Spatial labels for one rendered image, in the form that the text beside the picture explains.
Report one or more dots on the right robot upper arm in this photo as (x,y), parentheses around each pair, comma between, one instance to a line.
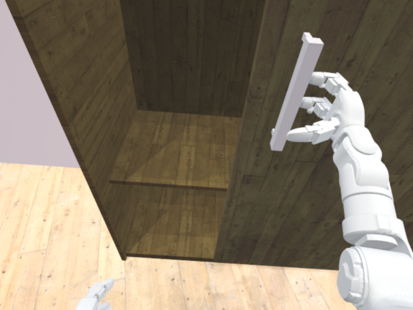
(375,279)

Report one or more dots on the left robot hand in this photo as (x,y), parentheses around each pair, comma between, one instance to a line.
(95,295)

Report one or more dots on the wardrobe door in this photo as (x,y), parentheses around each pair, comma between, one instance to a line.
(284,208)

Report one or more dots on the robot right forearm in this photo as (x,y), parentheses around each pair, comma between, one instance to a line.
(370,217)

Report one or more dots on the handle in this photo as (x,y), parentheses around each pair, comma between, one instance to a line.
(305,66)

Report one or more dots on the right robot hand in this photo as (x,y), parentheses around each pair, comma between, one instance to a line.
(347,110)

